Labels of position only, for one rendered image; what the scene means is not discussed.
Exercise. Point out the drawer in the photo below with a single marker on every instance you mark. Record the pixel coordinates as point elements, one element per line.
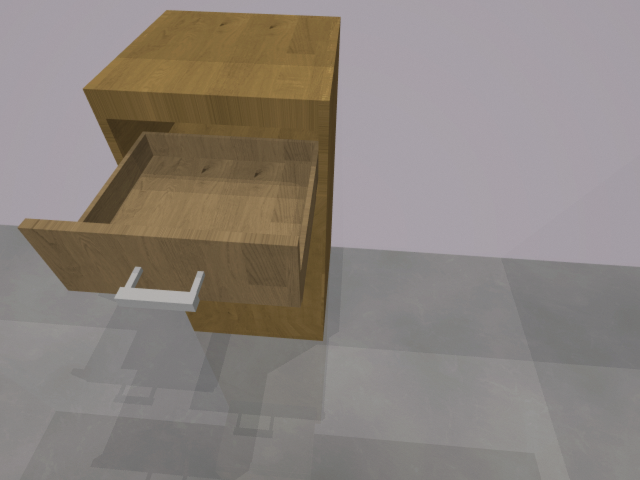
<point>240,209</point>

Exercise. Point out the handle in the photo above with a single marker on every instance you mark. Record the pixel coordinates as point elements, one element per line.
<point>129,296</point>

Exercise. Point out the cabinet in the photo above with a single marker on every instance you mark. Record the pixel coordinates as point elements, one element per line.
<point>235,74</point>

